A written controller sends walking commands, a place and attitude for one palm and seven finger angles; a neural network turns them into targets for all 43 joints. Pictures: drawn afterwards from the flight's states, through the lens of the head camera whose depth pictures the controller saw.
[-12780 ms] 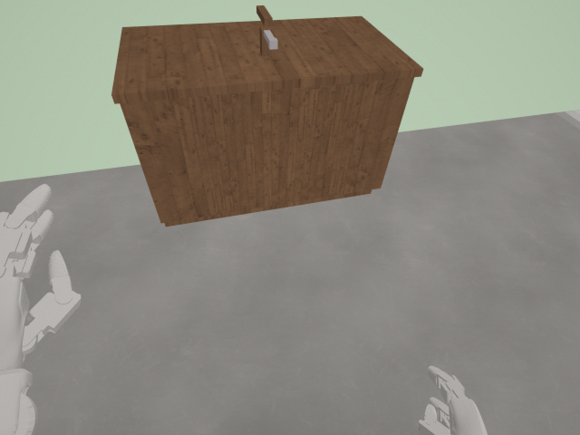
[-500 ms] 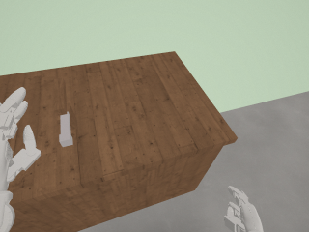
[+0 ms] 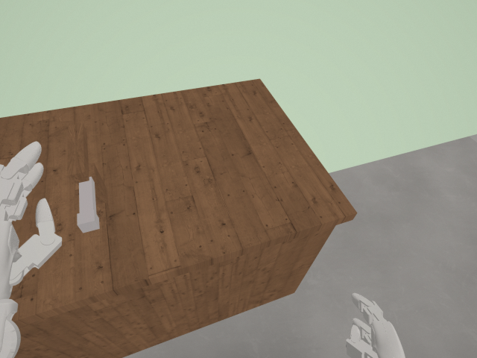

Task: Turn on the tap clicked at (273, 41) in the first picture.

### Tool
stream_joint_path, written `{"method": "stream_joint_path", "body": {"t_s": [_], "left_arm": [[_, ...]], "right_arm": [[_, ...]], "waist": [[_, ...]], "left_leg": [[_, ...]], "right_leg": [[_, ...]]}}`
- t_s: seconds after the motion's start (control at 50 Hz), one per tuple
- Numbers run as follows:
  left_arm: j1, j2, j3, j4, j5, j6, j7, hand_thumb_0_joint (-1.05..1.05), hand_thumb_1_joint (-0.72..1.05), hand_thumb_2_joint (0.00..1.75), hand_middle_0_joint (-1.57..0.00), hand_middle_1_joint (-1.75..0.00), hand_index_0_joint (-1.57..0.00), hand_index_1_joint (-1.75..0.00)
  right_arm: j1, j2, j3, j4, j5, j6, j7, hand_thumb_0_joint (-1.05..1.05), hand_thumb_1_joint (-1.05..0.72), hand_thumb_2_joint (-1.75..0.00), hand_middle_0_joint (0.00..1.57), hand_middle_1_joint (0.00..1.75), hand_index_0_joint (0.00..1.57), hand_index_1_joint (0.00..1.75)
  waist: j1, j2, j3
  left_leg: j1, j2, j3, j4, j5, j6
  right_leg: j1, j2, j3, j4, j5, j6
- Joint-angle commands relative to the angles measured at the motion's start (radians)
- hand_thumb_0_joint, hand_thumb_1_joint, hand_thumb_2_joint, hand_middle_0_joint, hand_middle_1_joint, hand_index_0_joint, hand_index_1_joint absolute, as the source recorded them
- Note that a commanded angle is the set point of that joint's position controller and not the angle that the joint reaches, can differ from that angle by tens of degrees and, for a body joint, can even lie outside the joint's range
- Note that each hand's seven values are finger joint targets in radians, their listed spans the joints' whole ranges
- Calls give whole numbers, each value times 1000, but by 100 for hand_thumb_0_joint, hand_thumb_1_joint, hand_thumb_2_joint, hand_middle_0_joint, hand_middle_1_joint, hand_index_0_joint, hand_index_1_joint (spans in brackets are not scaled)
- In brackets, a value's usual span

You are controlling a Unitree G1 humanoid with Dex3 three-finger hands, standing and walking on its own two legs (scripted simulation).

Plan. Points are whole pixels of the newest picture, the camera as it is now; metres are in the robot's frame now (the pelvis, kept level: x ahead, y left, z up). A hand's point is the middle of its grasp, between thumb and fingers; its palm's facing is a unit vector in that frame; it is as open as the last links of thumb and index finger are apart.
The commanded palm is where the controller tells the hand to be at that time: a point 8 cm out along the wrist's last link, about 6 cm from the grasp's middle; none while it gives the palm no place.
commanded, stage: come to a stop and stand still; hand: left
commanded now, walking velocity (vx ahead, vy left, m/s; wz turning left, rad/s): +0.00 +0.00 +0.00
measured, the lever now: (88, 221) +0.32 +0.30 +0.01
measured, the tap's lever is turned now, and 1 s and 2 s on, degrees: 0 0 0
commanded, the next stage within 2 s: look again from close up in 0.60 s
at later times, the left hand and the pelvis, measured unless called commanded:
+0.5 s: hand (67, 241) +0.22 +0.23 +0.15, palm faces +0.22 -0.86 -0.46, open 7.4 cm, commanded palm +0.16 +0.29 +0.17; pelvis -0.01 +0.01 -0.01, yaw -1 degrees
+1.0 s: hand (43, 242) +0.22 +0.26 +0.14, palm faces +0.34 -0.87 -0.37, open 7.4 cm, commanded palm +0.16 +0.29 +0.17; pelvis +0.00 +0.01 +0.00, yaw -1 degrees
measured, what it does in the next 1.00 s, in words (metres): stands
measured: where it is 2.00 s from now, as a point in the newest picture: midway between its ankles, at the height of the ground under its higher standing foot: outside the picture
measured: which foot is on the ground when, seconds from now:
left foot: down 0.00-1.00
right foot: down 0.00-1.00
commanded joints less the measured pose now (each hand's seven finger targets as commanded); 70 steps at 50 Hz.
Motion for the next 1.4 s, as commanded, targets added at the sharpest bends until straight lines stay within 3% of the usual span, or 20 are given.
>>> {"method": "stream_joint_path", "body": {"t_s": [0.0, 0.16, 0.18, 0.2, 0.22, 0.3, 0.38, 0.44, 0.5, 0.58, 0.78, 1.08, 1.1, 1.12, 1.14, 1.16, 1.18, 1.24, 1.28, 1.38], "left_arm": [[-64, 162, 117, -208, -4, -59, 23, 0, 90, 90, -20, -30, -20, -30], [-91, 150, 100, -229, -4, -62, 24, 0, 90, 90, -20, -30, -20, -30], [-1191, 970, 683, -514, 194, -174, 29, 0, 90, 90, -20, -30, -20, -30], [-877, 567, 454, -49, 98, -134, 13, 0, 90, 90, -20, -30, -20, -30], [-637, 369, 297, -79, 69, -122, -5, 0, 90, 90, -20, -30, -20, -30], [-116, 66, 74, -32, -10, -95, -64, 0, 90, 90, -20, -30, -20, -30], [-33, 134, 109, -112, -9, -67, -48, 0, 90, 90, -20, -30, -20, -30], [-86, 235, 233, -77, -13, -70, -18, 0, 90, 90, -20, -30, -20, -30], [-217, 317, 289, -191, -1, -99, -13, 0, 90, 90, -20, -30, -20, -30], [-272, 222, 156, -289, 4, -126, -23, 0, 90, 90, -20, -30, -20, -30], [-110, 149, 136, -66, -4, -95, -17, 0, 90, 90, -20, -30, -20, -30], [-174, 178, 117, -248, 5, -99, -4, 0, 90, 90, -20, -30, -20, -30], [-1064, 916, 330, -587, 46, -225, 19, 0, 90, 90, -20, -30, -20, -30], [-712, 447, 351, -16, 136, -3, -21, 0, 90, 90, -20, -30, -20, -30], [-534, 285, 128, 39, 32, 48, -49, 0, 90, 90, -20, -30, -20, -30], [-434, 250, 184, 13, 2, 91, -66, 0, 90, 90, -20, -30, -20, -30], [-390, 66, 57, -47, -90, 161, -119, 0, 90, 90, -20, -30, -20, -30], [-214, 41, 17, -28, -172, 353, -198, 0, 90, 90, -20, -30, -20, -30], [-213, 46, -35, -107, -102, 392, -196, 0, 90, 90, -20, -30, -20, -30], [-205, 194, 167, -286, -33, 130, -26, 0, 90, 90, -20, -30, -20, -30]], "right_arm": [[-97, -127, -43, -153, 5, -49, -9, 0, -90, -90, 20, 30, 20, 30], [-88, -127, -45, -160, 1, -48, -12, 0, -90, -90, 20, 30, 20, 30], [87, -165, -28, -133, -52, -108, 1, 0, -90, -90, 20, 30, 20, 30], [-42, -76, -32, -61, -6, -91, 10, 0, -90, -90, 20, 30, 20, 30], [-41, -69, -30, -103, -19, -73, 34, 0, -90, -90, 20, 30, 20, 30], [-22, -109, -63, -158, 17, -69, 93, 0, -90, -90, 20, 30, 20, 30], [-60, -122, -63, -178, 33, -47, 85, 0, -90, -90, 20, 30, 20, 30], [-107, -114, -46, -186, 27, -32, 41, 0, -90, -90, 20, 30, 20, 30], [-124, -113, -25, -183, 15, -35, 15, 0, -90, -90, 20, 30, 20, 30], [-94, -101, -13, -181, 7, -76, 21, 0, -90, -90, 20, 30, 20, 30], [-77, -125, -33, -149, 7, -59, 18, 0, -90, -90, 20, 30, 20, 30], [-85, -117, -21, -175, -2, -61, 12, 0, -90, -90, 20, 30, 20, 30], [151, -248, 150, -278, 81, -37, -56, 0, -90, -90, 20, 30, 20, 30], [-92, -111, -40, -79, -62, -49, -46, 0, -90, -90, 20, 30, 20, 30], [-55, -172, -35, -106, -55, -61, 16, 0, -90, -90, 20, 30, 20, 30], [-34, -208, -69, -82, -18, -47, 30, 0, -90, -90, 20, 30, 20, 30], [-85, -181, -51, -110, -7, -55, 22, 0, -90, -90, 20, 30, 20, 30], [-128, -209, -34, -91, 32, -46, 41, 0, -90, -90, 20, 30, 20, 30], [-175, -200, -25, -125, 38, -33, 53, 0, -90, -90, 20, 30, 20, 30], [-196, -168, -38, -144, -8, -11, 48, 0, -90, -90, 20, 30, 20, 30]], "waist": [[9, 74, -139], [10, 86, -152], [-6, 71, 6], [19, 378, -108], [13, 296, -132], [36, 207, -268], [34, -153, -162], [32, -200, -112], [19, 21, -118], [27, 278, -167], [23, -11, -101], [26, 121, -177], [-74, 484, -166], [85, 267, -307], [9, 209, -177], [40, 161, -308], [59, 196, -342], [77, 67, -216], [66, -24, -156], [62, -114, -228]], "left_leg": [[-59, 128, -125, -80, 183, -58], [-53, 135, -135, -84, 241, -76], [-239, 142, -60, 11, 254, -16], [-92, 224, -190, 53, 326, -54], [-24, 168, -160, -8, 431, -110], [89, 142, -99, 36, 490, -92], [-75, 149, -114, -38, 234, -82], [-100, 136, -119, -76, 112, -81], [-99, 124, -114, -76, 47, -53], [-101, 117, -98, -54, 52, -43], [-61, 133, -119, -71, 124, -74], [-27, 139, -122, -66, 260, -89], [-333, 173, -240, -26, 162, -43], [3, 115, -153, -12, 349, -145], [36, 102, -175, -34, 579, -196], [169, 134, -172, 34, 723, -187], [246, 118, -155, 63, 826, -172], [176, 122, -158, 40, 824, -152], [58, 103, -139, 42, 620, -117], [-56, 73, -132, 76, 248, -114]], "right_leg": [[152, -115, 133, -15, 185, 12], [177, -109, 118, 12, 213, 8], [56, -46, 83, 28, 140, 116], [-53, -164, 68, 190, 48, -43], [-16, -112, 37, 207, 20, -40], [36, -90, 85, 168, 137, 6], [119, -106, 97, 86, 140, 15], [86, -111, 95, 58, 54, 19], [83, -117, 149, 57, 19, 10], [158, -115, 144, 75, 100, 3], [64, -112, 132, 13, 91, 10], [143, -103, 113, 52, 189, 7], [204, 14, 104, 297, -158, 90], [29, -3, 44, 245, -105, -19], [-90, 1, -18, 178, -68, -18], [-135, 12, -9, 210, -17, 0], [-147, -10, 7, 212, 3, 9], [-144, -24, -24, 225, 30, 18], [-120, -17, -42, 217, 39, 17], [-127, 21, -30, 227, -32, 8]]}}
